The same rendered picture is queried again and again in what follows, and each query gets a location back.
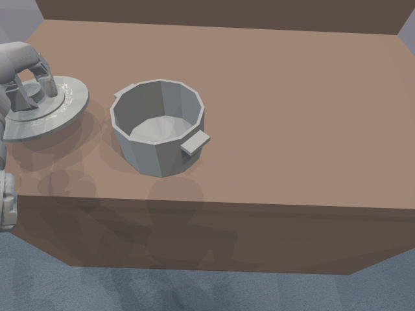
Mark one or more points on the lid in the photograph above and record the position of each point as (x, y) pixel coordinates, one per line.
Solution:
(53, 114)

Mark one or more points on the left robot hand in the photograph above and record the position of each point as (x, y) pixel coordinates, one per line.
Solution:
(24, 56)

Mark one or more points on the robot left forearm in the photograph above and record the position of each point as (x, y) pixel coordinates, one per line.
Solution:
(7, 75)

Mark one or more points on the table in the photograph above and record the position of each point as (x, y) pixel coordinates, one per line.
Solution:
(310, 109)

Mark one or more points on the left robot upper arm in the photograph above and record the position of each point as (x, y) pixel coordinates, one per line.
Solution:
(8, 202)

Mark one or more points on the knob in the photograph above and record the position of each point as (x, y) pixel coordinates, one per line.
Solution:
(34, 91)

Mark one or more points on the pot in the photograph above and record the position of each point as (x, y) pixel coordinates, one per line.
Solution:
(160, 126)

